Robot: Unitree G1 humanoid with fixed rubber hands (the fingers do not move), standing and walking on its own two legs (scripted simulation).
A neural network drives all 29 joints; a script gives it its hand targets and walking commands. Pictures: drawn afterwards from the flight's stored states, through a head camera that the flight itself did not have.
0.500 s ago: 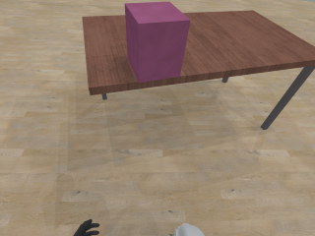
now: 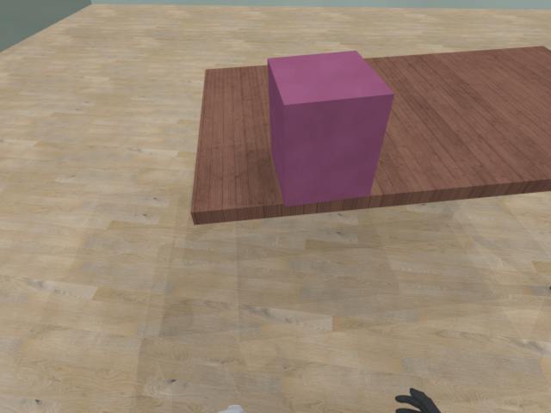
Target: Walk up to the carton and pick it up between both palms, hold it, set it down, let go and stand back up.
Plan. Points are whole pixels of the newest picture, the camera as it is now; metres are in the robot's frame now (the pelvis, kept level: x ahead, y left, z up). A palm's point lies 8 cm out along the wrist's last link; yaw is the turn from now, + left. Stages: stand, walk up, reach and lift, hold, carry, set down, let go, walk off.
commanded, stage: walk up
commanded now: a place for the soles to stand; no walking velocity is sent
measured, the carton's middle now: (320, 129) +0.70 -0.06 +0.07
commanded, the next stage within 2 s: none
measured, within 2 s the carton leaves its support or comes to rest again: neither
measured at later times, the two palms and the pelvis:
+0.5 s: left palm (195, 328) +0.31 +0.18 -0.11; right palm out of the picture +0.17 -0.24 -0.12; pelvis +0.14 +0.00 -0.01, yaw -8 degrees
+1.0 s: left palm (176, 347) +0.28 +0.21 -0.12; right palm (419, 374) +0.24 -0.21 -0.11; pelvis +0.16 +0.00 -0.01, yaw -4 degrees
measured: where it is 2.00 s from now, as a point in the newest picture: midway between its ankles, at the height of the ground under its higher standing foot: outside the picture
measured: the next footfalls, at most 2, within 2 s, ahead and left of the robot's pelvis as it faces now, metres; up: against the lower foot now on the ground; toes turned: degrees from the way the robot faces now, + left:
left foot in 0.08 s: +0.18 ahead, +0.12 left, +0.00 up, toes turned +7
right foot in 0.52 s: +0.26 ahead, -0.14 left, +0.00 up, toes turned -10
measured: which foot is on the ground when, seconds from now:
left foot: up 0.00-0.06, down 0.08-0.54, up 0.56-0.84, down 0.86-1.00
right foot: down 0.00-0.10, up 0.12-0.50, down 0.52-1.00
